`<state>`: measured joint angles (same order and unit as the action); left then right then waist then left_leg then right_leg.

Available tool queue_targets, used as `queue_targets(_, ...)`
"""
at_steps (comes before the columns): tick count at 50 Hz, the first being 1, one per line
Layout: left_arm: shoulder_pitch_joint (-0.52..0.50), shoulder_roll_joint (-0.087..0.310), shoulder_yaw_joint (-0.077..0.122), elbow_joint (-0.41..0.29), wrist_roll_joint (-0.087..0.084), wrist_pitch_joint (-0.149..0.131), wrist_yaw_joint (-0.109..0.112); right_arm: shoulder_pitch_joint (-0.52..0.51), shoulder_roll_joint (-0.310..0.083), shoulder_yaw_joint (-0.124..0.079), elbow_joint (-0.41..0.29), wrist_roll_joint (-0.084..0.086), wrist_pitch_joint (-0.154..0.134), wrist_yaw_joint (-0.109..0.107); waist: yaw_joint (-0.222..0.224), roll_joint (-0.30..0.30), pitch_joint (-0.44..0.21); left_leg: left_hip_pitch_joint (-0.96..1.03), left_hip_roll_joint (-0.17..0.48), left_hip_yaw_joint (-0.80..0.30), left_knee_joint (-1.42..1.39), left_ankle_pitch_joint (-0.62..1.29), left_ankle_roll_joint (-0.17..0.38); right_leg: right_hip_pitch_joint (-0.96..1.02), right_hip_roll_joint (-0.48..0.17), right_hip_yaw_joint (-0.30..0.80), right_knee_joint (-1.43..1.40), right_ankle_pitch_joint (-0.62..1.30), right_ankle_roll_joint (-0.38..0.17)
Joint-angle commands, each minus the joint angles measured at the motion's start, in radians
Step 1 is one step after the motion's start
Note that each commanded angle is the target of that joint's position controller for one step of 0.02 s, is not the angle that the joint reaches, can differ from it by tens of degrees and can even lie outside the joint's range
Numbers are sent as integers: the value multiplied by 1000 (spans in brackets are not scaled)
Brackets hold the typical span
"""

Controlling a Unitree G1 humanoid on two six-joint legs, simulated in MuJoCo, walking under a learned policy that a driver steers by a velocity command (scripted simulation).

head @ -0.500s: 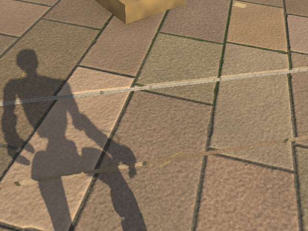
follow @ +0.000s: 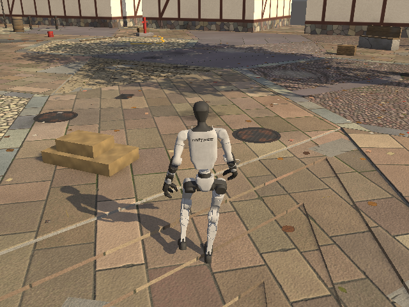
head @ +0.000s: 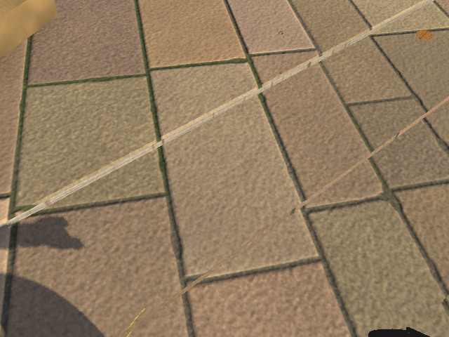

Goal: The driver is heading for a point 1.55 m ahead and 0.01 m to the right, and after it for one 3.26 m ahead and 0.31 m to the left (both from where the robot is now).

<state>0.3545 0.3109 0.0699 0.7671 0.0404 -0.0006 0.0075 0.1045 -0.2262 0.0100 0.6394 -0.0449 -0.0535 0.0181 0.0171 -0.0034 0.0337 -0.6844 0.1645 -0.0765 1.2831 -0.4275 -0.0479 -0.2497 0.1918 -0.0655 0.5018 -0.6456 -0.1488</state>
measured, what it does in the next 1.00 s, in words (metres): walks ahead: left foot, then right foot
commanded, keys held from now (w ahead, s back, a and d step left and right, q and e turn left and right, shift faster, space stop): w+e+shift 0.28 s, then w+shift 0.06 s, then w+q+shift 0.66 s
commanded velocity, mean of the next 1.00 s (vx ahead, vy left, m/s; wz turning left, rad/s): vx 0.99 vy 0.00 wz -0.06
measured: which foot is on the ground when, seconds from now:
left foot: up 0.00-0.14, down 0.16-0.58, up 0.60-1.00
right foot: down 0.00-0.14, up 0.16-0.54, down 0.56-0.98, up 1.00-1.00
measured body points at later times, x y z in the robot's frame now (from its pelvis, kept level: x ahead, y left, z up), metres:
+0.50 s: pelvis +0.39 -0.03 +0.02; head +0.43 -0.03 +0.47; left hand +0.74 +0.04 -0.01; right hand +0.20 -0.23 -0.10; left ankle +0.25 +0.15 -0.71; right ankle +0.52 -0.20 -0.66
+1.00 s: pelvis +0.85 -0.16 +0.00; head +0.87 -0.16 +0.45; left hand +0.80 +0.10 -0.13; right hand +1.08 -0.38 -0.07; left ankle +1.00 -0.15 -0.66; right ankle +0.58 -0.21 -0.66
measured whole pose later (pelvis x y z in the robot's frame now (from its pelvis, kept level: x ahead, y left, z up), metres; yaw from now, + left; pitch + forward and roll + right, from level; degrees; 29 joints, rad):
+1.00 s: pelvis +0.85 -0.16 +0.00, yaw +1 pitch +0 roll -2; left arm 0.51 0.22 0.01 0.91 0.03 -0.09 0.02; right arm 0.02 -0.25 0.01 0.66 -0.01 -0.01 0.07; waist 0.02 0.04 0.01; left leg -0.70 -0.03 0.20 0.90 -0.18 0.21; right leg 0.23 0.01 -0.32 0.50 -0.39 0.04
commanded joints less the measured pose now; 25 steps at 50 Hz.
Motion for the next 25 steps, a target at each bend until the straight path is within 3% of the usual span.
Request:
queue_targets(1, -246, 163, 39, -160, -5, -63, -12, 59, -140, -34, -77, 11, 35, 1, -140, -6, 31, 321, -48, 120, -291, 114, -28, -397, -187, 227, -366, 232, -126)
queue_targets(3, -243, 183, 51, -159, -2, -71, -30, 107, -145, -42, -56, 31, 40, -2, -152, -30, -14, 489, -95, 163, -410, 184, -40, -357, -173, 239, -351, 330, -109)
queue_targets(5, -273, 199, 57, -168, -8, -76, -39, 201, -185, -65, -34, 49, 46, -22, -201, -63, -67, 583, -118, 153, -488, 181, -28, -221, -211, 273, -218, 634, -74)
queue_targets(6, -334, 203, 59, -187, -8, -78, -42, 373, -223, -87, 6, 54, 42, -39, -292, -66, -142, 747, -122, 125, -541, 186, -9, -221, -222, 297, -11, 777, -36)
queue_targets(7, -415, 172, 52, -212, 0, -74, -43, 627, -252, -113, 81, 53, 37, -55, -428, 27, -238, 953, -123, 136, -670, 199, 4, -264, -163, 255, 332, 747, 9)
queue_targets(8, -440, 15, 7, -238, 27, -76, -44, 679, -251, -116, 144, 20, 28, -58, -390, 283, -170, 1007, -58, 78, -709, 52, -32, -462, -42, 190, 701, 227, 9)
queue_targets(9, -415, -110, -41, -314, -18, -84, -36, 552, -200, -76, 83, -32, 8, -44, -255, 389, -67, 897, 110, -368, -866, -185, -17, -719, -2, 239, 965, 176, -7)
queue_targets(10, -198, -79, -40, -315, -34, -73, -40, 245, -164, -63, -31, -42, -3, -35, -20, 295, -77, 705, 235, -692, -1085, -460, 70, -714, -79, 241, 1012, 307, -7)
queue_targets(11, -152, 0, -25, -275, -4, -42, -46, 89, -152, -66, -79, -16, -8, -30, 41, 153, -26, 550, 272, -653, -1113, -566, 138, -640, -169, 188, 992, 368, 27)
queue_targets(12, -189, 37, -18, -281, 9, -19, -60, 82, -162, -70, -64, -2, -20, -23, 47, 60, 23, 450, 241, -529, -1114, -440, 151, -598, -214, 177, 970, 383, 64)
queue_targets(13, -220, 47, -14, -290, 9, -2, -72, 124, -184, -75, -34, 0, -34, -25, 31, 27, 26, 432, 208, -405, -1122, -335, 137, -593, -238, 173, 973, 373, 88)
queue_targets(15, -277, 56, -15, -307, 2, 18, -90, 226, -180, -73, 38, 3, -62, -28, -12, 30, 70, 431, 170, -206, -1146, -150, 126, -621, -262, 190, 925, 474, 107)
queue_targets(18, -343, 29, -27, -303, -7, 7, -86, 341, -169, -70, 113, -4, -78, -16, -49, 13, 73, 493, 80, 29, -1156, 112, 121, -606, -205, 201, 777, 575, 89)
queue_targets(20, -422, 41, -30, -316, -10, -9, -93, 387, -181, -71, 145, -3, -76, -16, -66, 10, 100, 568, 60, 108, -1188, 252, 143, -604, -175, 159, 583, 571, 78)
queue_targets(22, -506, 27, -45, -331, -11, -24, -109, 407, -192, -71, 171, 9, -61, -18, -84, 28, 114, 602, 52, 155, -1256, 379, 161, -497, -177, 28, 336, 569, 63)
queue_targets(23, -532, 12, -55, -331, -7, -31, -113, 433, -193, -68, 197, 17, -53, -16, -97, 47, 113, 631, 43, 161, -1265, 535, 172, -426, -185, -47, 248, 565, 48)
queue_targets(25, -493, 1, -60, -311, -2, -42, -100, 438, -234, -72, 227, 25, -45, -16, -64, 112, 60, 710, 55, 181, -1155, 1013, 179, -254, -142, -74, 149, 509, 22)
